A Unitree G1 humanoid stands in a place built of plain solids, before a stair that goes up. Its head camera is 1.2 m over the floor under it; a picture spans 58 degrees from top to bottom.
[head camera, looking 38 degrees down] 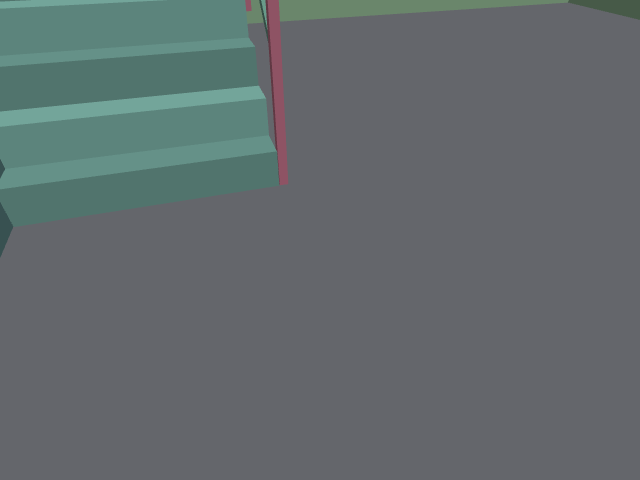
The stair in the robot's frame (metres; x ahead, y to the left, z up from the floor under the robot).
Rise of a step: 0.20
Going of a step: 0.20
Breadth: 1.28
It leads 17 degrees to the left of straight ahead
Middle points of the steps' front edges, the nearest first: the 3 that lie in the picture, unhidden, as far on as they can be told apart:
1.82 0.83 0.20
2.02 0.89 0.40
2.21 0.95 0.61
